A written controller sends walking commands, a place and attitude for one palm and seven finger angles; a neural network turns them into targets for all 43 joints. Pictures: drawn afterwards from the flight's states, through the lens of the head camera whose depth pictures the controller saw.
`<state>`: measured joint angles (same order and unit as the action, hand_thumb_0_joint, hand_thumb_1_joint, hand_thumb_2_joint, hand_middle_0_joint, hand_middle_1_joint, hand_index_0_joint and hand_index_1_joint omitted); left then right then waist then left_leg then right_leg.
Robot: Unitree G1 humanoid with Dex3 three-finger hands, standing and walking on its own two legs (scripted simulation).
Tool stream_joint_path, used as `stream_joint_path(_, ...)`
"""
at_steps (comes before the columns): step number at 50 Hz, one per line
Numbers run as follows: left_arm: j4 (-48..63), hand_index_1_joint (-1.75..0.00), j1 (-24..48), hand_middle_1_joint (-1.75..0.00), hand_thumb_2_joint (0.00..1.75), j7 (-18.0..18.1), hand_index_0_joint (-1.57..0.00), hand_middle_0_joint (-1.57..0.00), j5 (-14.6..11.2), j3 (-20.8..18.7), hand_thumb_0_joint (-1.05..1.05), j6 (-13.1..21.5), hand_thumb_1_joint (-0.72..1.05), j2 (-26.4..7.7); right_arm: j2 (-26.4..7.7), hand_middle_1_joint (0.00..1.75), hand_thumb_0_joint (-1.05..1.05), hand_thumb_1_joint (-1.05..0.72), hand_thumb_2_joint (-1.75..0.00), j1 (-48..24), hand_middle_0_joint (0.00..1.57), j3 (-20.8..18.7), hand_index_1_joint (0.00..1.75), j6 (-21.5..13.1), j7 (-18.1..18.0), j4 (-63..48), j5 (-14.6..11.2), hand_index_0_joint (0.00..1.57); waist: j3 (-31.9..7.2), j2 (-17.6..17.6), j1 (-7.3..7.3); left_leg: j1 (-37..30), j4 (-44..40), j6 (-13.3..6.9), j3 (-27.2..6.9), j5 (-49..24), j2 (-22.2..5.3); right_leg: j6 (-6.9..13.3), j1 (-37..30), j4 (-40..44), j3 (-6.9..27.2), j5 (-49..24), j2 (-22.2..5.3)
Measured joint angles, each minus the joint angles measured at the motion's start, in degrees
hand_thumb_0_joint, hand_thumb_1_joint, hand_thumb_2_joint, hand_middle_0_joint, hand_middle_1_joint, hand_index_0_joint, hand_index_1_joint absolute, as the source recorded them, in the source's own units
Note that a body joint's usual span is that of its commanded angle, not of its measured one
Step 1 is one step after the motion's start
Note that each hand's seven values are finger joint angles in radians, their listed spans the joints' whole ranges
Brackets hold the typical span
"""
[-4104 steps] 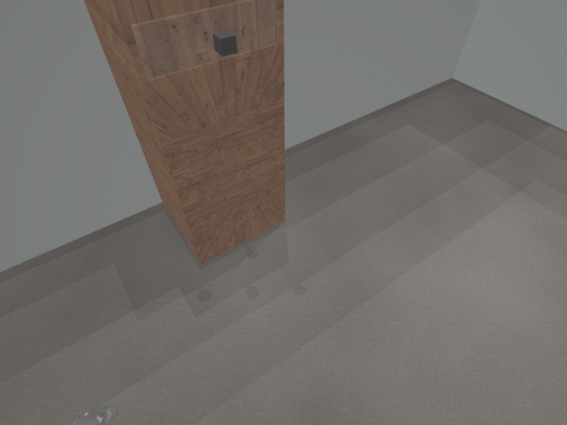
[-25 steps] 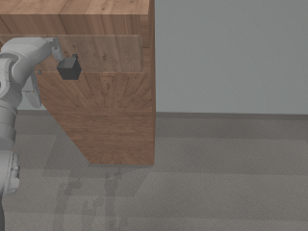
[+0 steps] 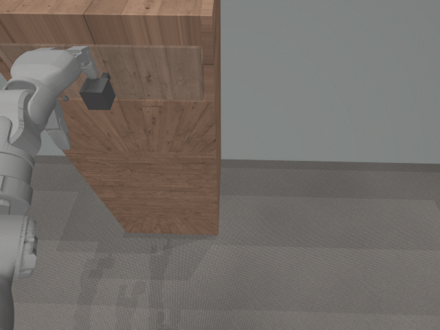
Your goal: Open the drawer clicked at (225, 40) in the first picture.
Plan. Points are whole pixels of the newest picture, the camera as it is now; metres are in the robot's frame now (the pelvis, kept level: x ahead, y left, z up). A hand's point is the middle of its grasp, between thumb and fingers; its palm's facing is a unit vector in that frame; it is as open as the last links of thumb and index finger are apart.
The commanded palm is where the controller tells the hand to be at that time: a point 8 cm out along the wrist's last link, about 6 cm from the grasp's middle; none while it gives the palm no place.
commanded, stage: lower the fingers behind the handle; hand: left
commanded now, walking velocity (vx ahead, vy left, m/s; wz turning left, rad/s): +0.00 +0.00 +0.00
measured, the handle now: (101, 87) +0.53 +0.25 +0.13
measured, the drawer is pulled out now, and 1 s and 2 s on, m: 0.00 0.00 0.00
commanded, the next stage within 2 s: lift the hand off the handle in 1.00 s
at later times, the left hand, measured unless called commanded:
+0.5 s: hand (68, 97) +0.47 +0.28 +0.16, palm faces -0.03 -0.02 -1.00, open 13.6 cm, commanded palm +0.46 +0.29 +0.18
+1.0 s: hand (68, 99) +0.47 +0.28 +0.15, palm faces -0.01 -0.02 -1.00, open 13.8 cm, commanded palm +0.45 +0.30 +0.17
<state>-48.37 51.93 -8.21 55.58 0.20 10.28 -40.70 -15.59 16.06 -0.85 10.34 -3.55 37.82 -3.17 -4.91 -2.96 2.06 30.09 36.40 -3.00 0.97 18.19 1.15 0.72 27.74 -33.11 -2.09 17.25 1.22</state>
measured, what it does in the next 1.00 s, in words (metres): stands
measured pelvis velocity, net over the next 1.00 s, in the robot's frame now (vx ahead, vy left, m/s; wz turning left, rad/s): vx -0.02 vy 0.00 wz -0.04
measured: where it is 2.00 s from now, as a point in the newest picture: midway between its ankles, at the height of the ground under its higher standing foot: outside the picture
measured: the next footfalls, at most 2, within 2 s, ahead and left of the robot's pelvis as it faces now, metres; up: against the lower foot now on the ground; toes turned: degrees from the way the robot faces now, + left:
none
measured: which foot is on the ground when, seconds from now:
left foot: down 0.00-1.00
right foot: down 0.00-1.00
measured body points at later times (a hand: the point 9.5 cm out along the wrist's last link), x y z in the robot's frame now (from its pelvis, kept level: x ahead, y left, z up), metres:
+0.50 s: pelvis -0.01 +0.00 -0.01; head +0.06 -0.01 +0.44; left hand +0.47 +0.28 +0.21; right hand +0.03 -0.28 -0.13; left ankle -0.01 +0.08 -0.73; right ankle -0.02 -0.12 -0.73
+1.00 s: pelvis -0.02 +0.00 -0.01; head +0.05 +0.00 +0.43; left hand +0.47 +0.28 +0.21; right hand +0.01 -0.28 -0.13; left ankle -0.01 +0.08 -0.73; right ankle -0.02 -0.12 -0.73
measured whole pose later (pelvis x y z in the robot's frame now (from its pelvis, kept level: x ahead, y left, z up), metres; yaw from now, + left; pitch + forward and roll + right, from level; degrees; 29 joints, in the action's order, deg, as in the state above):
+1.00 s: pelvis -0.02 +0.00 -0.01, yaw -2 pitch +14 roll -2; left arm -54.1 54.6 -3.8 57.3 -2.3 10.4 -43.5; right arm -16.3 19.7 0.0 9.6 -4.2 36.1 -4.1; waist -5.8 -2.4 4.5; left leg 36.2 40.9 -3.1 2.8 18.7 0.0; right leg 0.6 34.7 -37.8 -0.4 17.0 2.2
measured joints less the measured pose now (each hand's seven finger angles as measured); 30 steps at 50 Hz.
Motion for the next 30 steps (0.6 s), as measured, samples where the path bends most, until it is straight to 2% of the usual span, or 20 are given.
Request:
stream_joint_path(11,-2.3,-1.26,1.0,-1.20,0.30,2.3,-0.33,-0.32,0.8,-1.4,0.00,0.1,-0.49,-0.4,-0.3,0.30,0.00,-0.91,-0.89,1.3,0.20,0.1,0.30,-0.1,-0.2,0.1,0.0,0.20,-0.1,0.0,0.45,1.7,0.9,0.1,0.5,0.1,-0.3,0.1,2.1,-1.3,0.5,0.1,0.2)
stream_joint_path(22,-4.8,-1.32,2.6,-1.20,0.30,3.4,-0.33,-0.32,1.7,-1.6,0.00,-0.1,-0.49,-1.7,-0.9,0.30,0.00,-0.91,-0.89,2.4,0.20,0.2,0.30,-0.2,-0.3,-0.2,-0.4,0.20,-0.6,0.5,1.46,3.5,2.2,0.2,0.8,0.2,-0.8,0.3,4.0,-2.5,0.8,0.0,0.7)
stream_joint_path(30,-5.8,-1.35,3.0,-1.20,0.30,3.8,-0.32,-0.32,1.5,-2.2,0.00,0.0,-0.49,-2.6,-1.1,0.30,0.00,-0.91,-0.89,2.9,0.20,0.5,0.30,-0.4,-0.5,-0.9,-0.7,0.20,-0.8,0.8,2.05,4.8,3.1,0.3,1.2,0.3,-1.1,0.3,5.4,-3.4,1.1,-0.1,1.0)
